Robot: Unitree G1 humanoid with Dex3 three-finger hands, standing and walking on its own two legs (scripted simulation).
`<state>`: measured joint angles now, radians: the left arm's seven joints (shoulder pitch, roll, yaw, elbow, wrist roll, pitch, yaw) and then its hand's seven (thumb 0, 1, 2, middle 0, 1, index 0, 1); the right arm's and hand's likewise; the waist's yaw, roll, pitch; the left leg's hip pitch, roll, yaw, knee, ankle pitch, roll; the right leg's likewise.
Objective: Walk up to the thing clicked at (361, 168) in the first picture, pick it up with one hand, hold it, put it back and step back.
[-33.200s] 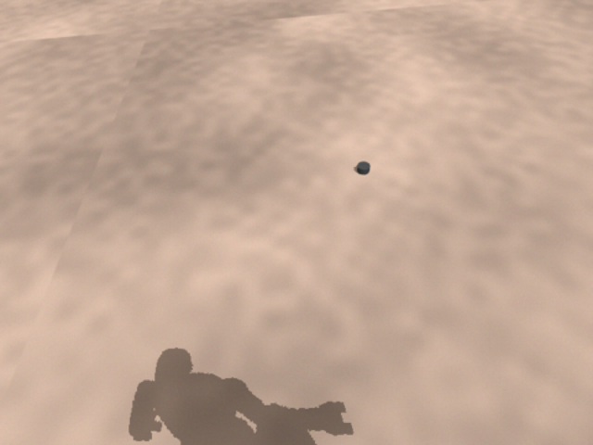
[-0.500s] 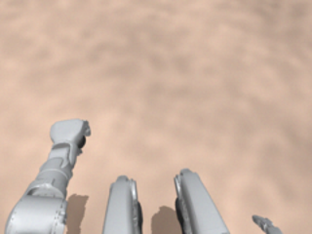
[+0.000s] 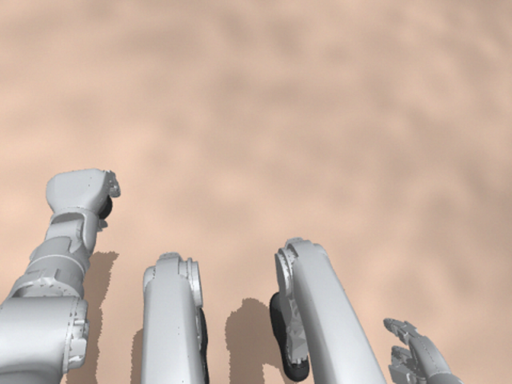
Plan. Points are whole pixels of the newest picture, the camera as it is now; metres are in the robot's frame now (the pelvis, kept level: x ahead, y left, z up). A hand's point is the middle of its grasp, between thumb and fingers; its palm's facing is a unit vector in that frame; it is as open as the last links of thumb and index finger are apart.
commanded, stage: crouch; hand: left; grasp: from above
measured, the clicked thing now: (91, 203) +0.42 +0.28 -0.21
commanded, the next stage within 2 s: lower in 0.60 s
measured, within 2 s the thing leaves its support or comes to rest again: rests again in 1.92 s
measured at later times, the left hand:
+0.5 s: hand (105, 213) +0.41 +0.26 -0.25, palm faces -0.46 -0.06 -0.89, open 7.3 cm
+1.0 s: hand (114, 218) +0.41 +0.26 -0.30, palm faces -0.47 -0.08 -0.88, open 7.3 cm
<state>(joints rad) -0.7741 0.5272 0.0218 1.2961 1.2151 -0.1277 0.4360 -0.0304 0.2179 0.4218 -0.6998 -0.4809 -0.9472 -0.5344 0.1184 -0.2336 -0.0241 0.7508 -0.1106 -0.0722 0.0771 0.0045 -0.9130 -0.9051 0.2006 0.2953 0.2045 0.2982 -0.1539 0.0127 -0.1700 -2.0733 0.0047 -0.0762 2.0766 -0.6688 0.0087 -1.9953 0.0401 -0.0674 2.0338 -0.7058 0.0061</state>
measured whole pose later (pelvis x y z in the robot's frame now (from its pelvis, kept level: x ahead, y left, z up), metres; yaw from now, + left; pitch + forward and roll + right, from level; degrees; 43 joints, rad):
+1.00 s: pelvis -0.01 -0.01 -0.11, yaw -4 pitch +33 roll -7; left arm -0.86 0.68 0.12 1.49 1.26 -0.23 0.51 -0.05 0.24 0.37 -0.72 -0.44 -0.96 -0.48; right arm 0.10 -0.27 0.06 0.78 -0.18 -0.09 0.13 0.00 -0.91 -0.90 0.20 0.30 0.20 0.30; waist -0.21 -0.04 -0.03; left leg -2.32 0.02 -0.13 2.43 -0.68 -0.01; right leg -2.25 0.07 -0.12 2.36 -0.70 0.00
